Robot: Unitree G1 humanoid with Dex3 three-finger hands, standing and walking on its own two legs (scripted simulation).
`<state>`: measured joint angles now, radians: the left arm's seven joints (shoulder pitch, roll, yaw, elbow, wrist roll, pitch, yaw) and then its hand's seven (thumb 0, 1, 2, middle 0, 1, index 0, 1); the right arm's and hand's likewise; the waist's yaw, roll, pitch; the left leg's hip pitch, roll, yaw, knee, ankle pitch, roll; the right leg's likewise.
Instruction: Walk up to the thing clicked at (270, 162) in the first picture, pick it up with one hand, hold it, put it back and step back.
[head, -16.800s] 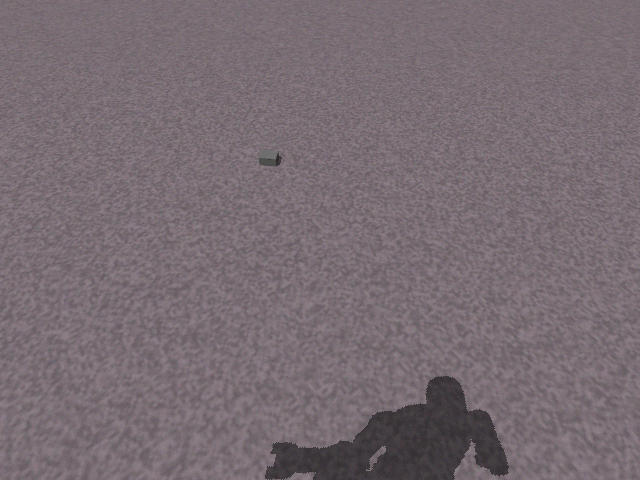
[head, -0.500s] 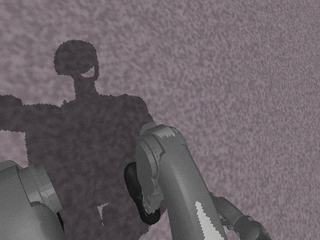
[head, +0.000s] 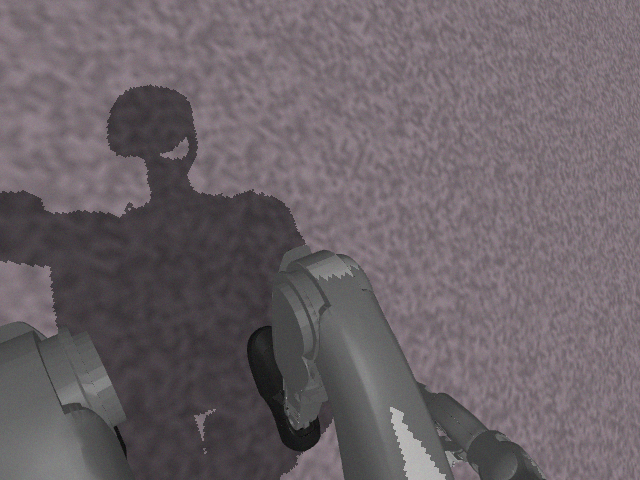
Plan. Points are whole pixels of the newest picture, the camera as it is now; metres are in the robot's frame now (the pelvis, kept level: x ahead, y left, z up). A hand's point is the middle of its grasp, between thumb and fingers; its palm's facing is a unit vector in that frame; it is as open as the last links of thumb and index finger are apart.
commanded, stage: close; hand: left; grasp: from above
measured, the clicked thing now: out of the picture +0.43 +0.38 -0.27
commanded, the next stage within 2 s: settle in 0.10 s
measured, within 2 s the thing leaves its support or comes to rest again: leaves its support in 0.42 s
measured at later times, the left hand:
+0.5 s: hand out of the picture +0.43 +0.37 -0.22, palm faces -0.43 -0.15 -0.89, open 9.2 cm
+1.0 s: hand out of the picture +0.42 +0.38 -0.13, palm faces -0.46 -0.10 -0.88, open 9.2 cm
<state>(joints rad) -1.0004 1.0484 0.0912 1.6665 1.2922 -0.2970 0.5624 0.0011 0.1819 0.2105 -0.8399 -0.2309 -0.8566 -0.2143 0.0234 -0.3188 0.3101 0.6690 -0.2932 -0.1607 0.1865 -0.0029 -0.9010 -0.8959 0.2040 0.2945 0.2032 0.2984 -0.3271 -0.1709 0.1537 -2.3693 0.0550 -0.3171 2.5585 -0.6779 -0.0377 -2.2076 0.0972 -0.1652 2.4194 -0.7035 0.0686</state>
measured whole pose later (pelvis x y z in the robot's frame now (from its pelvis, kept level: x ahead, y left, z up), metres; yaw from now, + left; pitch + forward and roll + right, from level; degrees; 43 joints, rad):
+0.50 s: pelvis +0.00 +0.00 +0.00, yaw +0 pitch +27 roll -13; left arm -0.97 1.01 0.11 1.56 1.27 -0.27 0.50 -0.01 0.11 0.18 -0.97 -0.11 -0.97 -0.13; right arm 0.05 -0.31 0.28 0.66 -0.27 -0.15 0.19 0.00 -0.91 -0.90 0.20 0.29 0.20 0.30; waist -0.31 -0.15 0.13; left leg -2.38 0.05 -0.31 2.55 -0.67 -0.04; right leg -2.21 0.09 -0.16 2.41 -0.71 0.07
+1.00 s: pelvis -0.01 +0.00 +0.03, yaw +4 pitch +30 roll -11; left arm -0.93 0.87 0.05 1.29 1.21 -0.24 0.23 -0.01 0.08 0.26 -0.96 -0.13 -0.96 -0.16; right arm 0.10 -0.30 0.15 0.65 -0.14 -0.01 0.15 0.00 -0.91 -0.90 0.20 0.29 0.20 0.30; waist -0.22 -0.04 0.02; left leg -2.35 0.04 -0.23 2.43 -0.63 -0.02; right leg -2.19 0.05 -0.11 2.34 -0.70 0.06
